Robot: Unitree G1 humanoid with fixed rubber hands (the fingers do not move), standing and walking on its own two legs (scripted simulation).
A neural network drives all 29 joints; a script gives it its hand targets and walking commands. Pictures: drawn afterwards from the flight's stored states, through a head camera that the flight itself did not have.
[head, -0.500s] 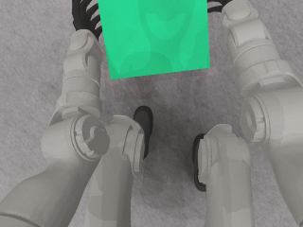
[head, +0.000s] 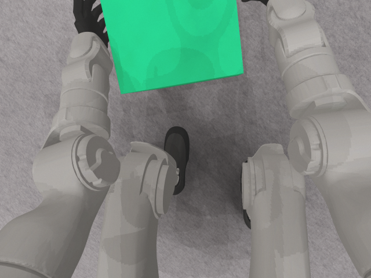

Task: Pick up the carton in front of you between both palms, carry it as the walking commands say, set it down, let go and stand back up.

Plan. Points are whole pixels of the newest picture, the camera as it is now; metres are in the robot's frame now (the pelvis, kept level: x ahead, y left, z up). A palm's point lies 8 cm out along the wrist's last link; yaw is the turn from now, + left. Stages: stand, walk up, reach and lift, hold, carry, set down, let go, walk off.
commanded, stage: set down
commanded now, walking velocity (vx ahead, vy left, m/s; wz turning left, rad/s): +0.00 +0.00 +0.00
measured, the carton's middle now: (183, 34) +0.52 +0.05 -0.26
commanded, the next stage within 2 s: let go in 1.42 s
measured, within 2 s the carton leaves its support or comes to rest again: neither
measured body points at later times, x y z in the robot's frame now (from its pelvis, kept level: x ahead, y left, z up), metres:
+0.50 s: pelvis -0.01 +0.00 +0.00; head +0.35 -0.05 +0.26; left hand +0.48 +0.22 -0.16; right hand +0.57 -0.16 -0.17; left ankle +0.16 +0.12 -0.35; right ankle +0.06 -0.11 -0.35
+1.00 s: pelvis +0.01 +0.01 +0.11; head +0.33 -0.01 +0.42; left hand +0.47 +0.21 -0.01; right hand +0.58 -0.17 -0.01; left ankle +0.16 +0.12 -0.35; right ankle +0.06 -0.11 -0.35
